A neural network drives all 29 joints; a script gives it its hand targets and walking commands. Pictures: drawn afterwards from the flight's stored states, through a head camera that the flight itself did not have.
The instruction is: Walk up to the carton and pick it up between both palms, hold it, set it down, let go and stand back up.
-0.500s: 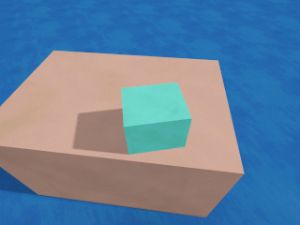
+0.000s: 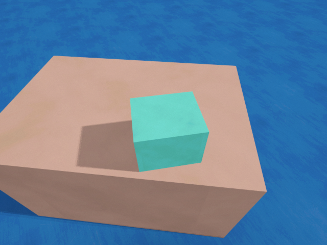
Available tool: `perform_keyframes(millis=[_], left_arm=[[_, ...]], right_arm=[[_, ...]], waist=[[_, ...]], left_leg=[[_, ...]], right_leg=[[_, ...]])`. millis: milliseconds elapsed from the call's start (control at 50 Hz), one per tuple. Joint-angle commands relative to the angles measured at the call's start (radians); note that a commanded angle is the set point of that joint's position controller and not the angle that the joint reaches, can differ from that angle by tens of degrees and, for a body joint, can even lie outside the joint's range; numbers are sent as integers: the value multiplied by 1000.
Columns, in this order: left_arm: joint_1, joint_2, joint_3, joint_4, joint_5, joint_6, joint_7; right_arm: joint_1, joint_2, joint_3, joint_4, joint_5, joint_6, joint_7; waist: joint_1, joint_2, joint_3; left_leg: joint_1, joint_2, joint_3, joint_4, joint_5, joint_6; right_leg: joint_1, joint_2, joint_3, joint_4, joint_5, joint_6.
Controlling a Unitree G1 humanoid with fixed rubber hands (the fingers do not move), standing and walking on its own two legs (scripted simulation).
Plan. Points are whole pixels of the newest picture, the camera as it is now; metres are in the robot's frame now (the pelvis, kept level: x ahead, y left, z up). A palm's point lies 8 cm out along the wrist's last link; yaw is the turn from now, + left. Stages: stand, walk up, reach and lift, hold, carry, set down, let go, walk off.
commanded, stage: stand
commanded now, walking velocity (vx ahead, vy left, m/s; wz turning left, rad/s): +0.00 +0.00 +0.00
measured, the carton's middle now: (166, 131) +0.49 +0.00 -0.06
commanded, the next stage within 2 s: none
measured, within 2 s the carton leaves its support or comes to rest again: neither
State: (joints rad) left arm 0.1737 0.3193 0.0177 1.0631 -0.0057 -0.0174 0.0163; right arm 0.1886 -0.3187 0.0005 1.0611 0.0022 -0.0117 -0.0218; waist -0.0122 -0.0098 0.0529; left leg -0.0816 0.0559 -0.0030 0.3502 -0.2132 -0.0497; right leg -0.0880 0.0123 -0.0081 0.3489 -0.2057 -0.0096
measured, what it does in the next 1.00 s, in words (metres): stands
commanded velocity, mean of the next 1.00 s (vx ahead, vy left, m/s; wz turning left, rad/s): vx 0.00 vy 0.00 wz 0.00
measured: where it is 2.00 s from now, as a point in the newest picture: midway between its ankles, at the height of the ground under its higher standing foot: outside the picture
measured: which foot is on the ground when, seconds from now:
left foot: down 0.00-1.00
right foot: down 0.00-1.00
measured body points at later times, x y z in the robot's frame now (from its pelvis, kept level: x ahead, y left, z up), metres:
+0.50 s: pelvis +0.00 +0.01 +0.00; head +0.01 +0.01 +0.45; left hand +0.07 +0.30 -0.14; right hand +0.05 -0.29 -0.13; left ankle -0.01 +0.15 -0.75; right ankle -0.01 -0.11 -0.75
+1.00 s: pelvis +0.00 +0.01 +0.00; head +0.00 +0.02 +0.45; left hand +0.06 +0.30 -0.14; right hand +0.05 -0.28 -0.13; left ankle -0.01 +0.15 -0.75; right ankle -0.01 -0.11 -0.75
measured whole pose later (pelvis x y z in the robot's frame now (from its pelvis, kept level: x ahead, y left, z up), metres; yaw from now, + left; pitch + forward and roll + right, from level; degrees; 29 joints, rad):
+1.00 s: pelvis +0.00 +0.01 +0.00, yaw +0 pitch -3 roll +0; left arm 0.19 0.32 0.02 1.06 -0.01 -0.01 0.03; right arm 0.19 -0.31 -0.01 1.08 0.01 -0.01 -0.02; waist 0.00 -0.01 0.06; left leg -0.06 0.04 0.01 0.32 -0.20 -0.03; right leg -0.07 -0.01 0.00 0.32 -0.19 0.01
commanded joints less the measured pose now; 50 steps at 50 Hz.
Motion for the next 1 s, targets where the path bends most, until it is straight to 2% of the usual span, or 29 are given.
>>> perform_keyframes(millis=[0, 20, 40, 80, 140, 180, 200, 240, 260, 280, 360, 420, 440, 480, 500, 520, 580, 600, 620, 680, 700, 740, 800, 820, 840, 860, 920, 960, 980], left_arm=[[2, 219, 50, -49, 6, -14, 12], [0, 244, 58, -57, -1, -15, 10], [-5, 188, 43, -51, -1, -17, 10], [-8, 191, 36, -48, -4, -18, 12], [9, 170, 26, -55, 6, -28, 13], [-24, 222, 49, -68, -3, -19, 23], [-22, 205, 41, -78, 2, -18, 21], [-18, 213, 44, -75, -3, -21, 12], [0, 227, 46, -64, -9, -24, 16], [8, 211, 43, -47, 5, -23, 15], [5, 222, 45, -45, 3, -15, 23], [0, 221, 43, -58, -3, -15, 20], [15, 183, 36, -58, 1, -11, 14], [-16, 169, 32, -58, 4, -11, 18], [-10, 217, 42, -63, -4, -12, 16], [-12, 189, 42, -62, 0, -16, 18], [-2, 190, 34, -51, 3, -14, 12], [-6, 199, 41, -63, 7, -20, 12], [-51, 206, 41, -67, 15, -18, 19], [6, 217, 36, -55, 4, -23, 15], [-29, 199, 41, -53, -3, -18, 18], [8, 185, 37, -66, -9, -28, 21], [-12, 216, 53, -62, 5, -21, 25], [-3, 226, 47, -63, 10, -17, 23], [13, 197, 47, -48, 5, -22, 22], [42, 167, 32, -43, -3, -14, 17], [41, 208, 36, -46, -5, -12, 26], [9, 183, 29, -45, 0, -15, 15], [37, 207, 37, -39, 8, -16, 15]], right_arm=[[-11, -213, -55, -37, -14, -16, -10], [36, -229, -54, -33, -10, -22, -13], [15, -200, -58, -37, -1, -23, -19], [24, -216, -57, -31, 8, -19, -17], [1, -176, -44, -38, 13, -18, -3], [-46, -171, -44, -49, -5, -11, -13], [-34, -203, -51, -60, -17, -20, -11], [3, -183, -50, -41, 1, -30, -12], [-16, -221, -52, -41, -5, -21, -11], [-5, -186, -48, -41, 7, -17, -10], [-41, -193, -54, -56, 7, -17, -7], [-16, -197, -53, -31, -2, -11, -11], [-49, -254, -70, -55, -1, -15, -11], [0, -200, -60, -25, 0, -18, -9], [8, -236, -70, -33, -1, -19, -6], [-37, -190, -58, -33, -6, -17, -13], [18, -213, -64, -17, 4, -21, -14], [-20, -224, -71, -33, 8, -23, -13], [-38, -192, -56, -48, 7, -25, -15], [-15, -199, -62, -31, -3, -9, -7], [-4, -211, -64, -35, 7, -21, -10], [1, -182, -48, -37, 2, -14, -6], [7, -176, -47, -28, 4, -21, -10], [-24, -196, -58, -47, 0, -17, -7], [-39, -176, -50, -35, -2, -11, -2], [-5, -209, -59, -50, 0, -13, -10], [15, -180, -52, -24, 7, -13, -7], [-36, -215, -68, -58, 1, -27, -11], [-25, -230, -72, -51, 9, -22, -8]], waist=[[8, 40, 0], [5, -35, -50], [-4, 21, -13], [7, -24, -7], [7, 60, -24], [18, -44, -27], [10, 28, -48], [-10, 24, -55], [12, -8, -62], [3, 34, -34], [12, 28, -39], [17, -33, -7], [34, 15, -51], [-16, 6, -42], [-12, 41, -34], [22, -8, 18], [0, 16, -51], [26, -8, 20], [4, -47, -8], [14, 19, -15], [-9, 3, -41], [16, 49, -25], [2, -24, -50], [23, 48, -20], [19, 15, -8], [-4, 78, -18], [33, -25, -45], [26, -52, -7], [17, 9, 6]], left_leg=[[-16, 75, -49, -47, 162, 58], [-3, 83, -47, -61, 124, 59], [25, 82, -46, -55, 165, 44], [6, 79, -73, -70, 161, 54], [20, 90, -56, -77, 127, 56], [15, 94, -65, -54, 188, 61], [19, 77, -40, -61, 170, 53], [15, 85, -48, -64, 173, 52], [35, 85, -46, -77, 186, 60], [24, 89, -48, -58, 221, 51], [18, 77, -38, -70, 169, 53], [1, 91, -42, -75, 148, 57], [-3, 78, -57, -64, 135, 62], [58, 92, -48, -63, 170, 60], [52, 78, -48, -61, 169, 51], [-20, 93, -61, -56, 163, 68], [24, 77, -50, -66, 152, 70], [-20, 81, -59, -80, 154, 67], [15, 103, -67, -78, 188, 65], [12, 85, -55, -65, 133, 65], [35, 90, -63, -72, 138, 75], [-18, 86, -47, -69, 185, 68], [26, 88, -59, -94, 154, 61], [-16, 75, -57, -85, 165, 54], [7, 84, -56, -73, 156, 47], [-4, 81, -44, -68, 181, 55], [-2, 90, -74, -90, 178, 71], [9, 86, -76, -86, 143, 58], [3, 73, -49, -76, 113, 56]], right_leg=[[-7, -137, 102, -55, 234, -2], [-6, -146, 97, -46, 200, -17], [-46, -126, 93, -58, 212, -10], [-17, -118, 82, -72, 177, -6], [-28, -140, 107, -68, 177, -7], [-25, -129, 87, -64, 242, -5], [-7, -145, 109, -43, 264, -16], [7, -142, 102, -61, 265, -5], [19, -137, 99, -63, 269, -12], [13, -135, 100, -69, 265, -7], [-6, -138, 101, -58, 250, 1], [-20, -139, 99, -70, 221, -3], [25, -136, 83, -56, 187, 3], [-21, -134, 89, -77, 211, -1], [-19, -117, 90, -80, 183, 4], [-25, -127, 81, -64, 182, -5], [4, -134, 72, -82, 221, 8], [-15, -133, 92, -59, 193, -3], [-31, -144, 102, -52, 245, -15], [-14, -147, 99, -72, 157, -11], [-24, -143, 105, -71, 202, -6], [16, -152, 91, -67, 208, -1], [-3, -135, 84, -58, 221, -5], [10, -144, 93, -69, 185, -1], [1, -137, 83, -85, 158, 2], [1, -150, 82, -87, 208, 6], [26, -140, 80, -65, 167, -7], [-8, -138, 72, -88, 157, -6], [-25, -138, 77, -87, 168, 6]])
